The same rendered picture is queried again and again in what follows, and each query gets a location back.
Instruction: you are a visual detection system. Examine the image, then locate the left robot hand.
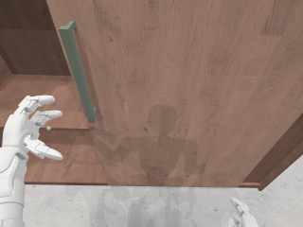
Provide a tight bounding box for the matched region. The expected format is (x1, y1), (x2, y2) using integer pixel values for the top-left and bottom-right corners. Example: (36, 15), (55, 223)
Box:
(2, 95), (63, 161)

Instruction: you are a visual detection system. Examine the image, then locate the wardrobe door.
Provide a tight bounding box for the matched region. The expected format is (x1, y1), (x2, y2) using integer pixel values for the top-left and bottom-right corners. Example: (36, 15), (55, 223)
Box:
(242, 113), (303, 183)
(46, 0), (303, 188)

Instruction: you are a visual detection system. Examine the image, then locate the right robot hand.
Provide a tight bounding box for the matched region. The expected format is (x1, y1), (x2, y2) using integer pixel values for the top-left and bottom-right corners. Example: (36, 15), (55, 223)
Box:
(225, 197), (258, 227)

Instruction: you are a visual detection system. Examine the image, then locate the left robot forearm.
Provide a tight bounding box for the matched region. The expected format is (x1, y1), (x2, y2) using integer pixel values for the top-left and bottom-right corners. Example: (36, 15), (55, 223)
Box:
(0, 146), (29, 227)

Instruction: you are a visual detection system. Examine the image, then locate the handle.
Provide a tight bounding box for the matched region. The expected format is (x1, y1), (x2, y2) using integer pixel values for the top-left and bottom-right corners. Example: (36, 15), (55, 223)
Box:
(59, 21), (98, 123)

